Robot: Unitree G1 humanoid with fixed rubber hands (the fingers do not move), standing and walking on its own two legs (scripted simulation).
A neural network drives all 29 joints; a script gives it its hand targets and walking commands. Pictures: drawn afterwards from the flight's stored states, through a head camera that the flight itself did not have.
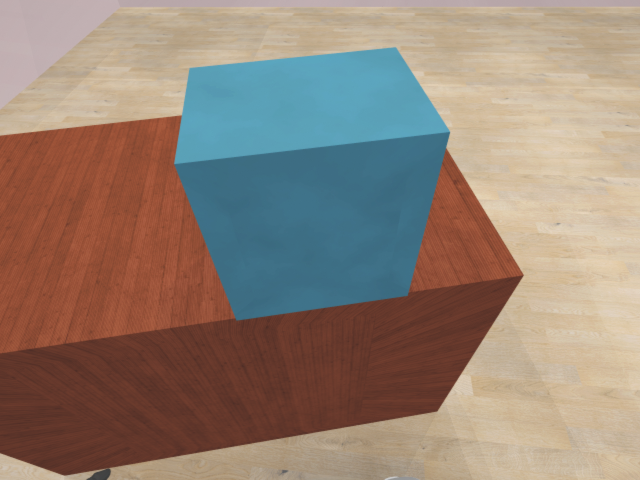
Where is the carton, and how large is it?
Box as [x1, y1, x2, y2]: [174, 47, 449, 320]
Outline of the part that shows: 395,47 189,68 174,164 236,320 407,295 449,131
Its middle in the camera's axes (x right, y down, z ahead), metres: -0.01 -0.06 +0.54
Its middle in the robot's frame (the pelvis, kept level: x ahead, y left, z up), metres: +0.47 +0.01 +0.10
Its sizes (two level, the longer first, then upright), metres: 0.266 0.194 0.298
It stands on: a pedestal, 0.70 m high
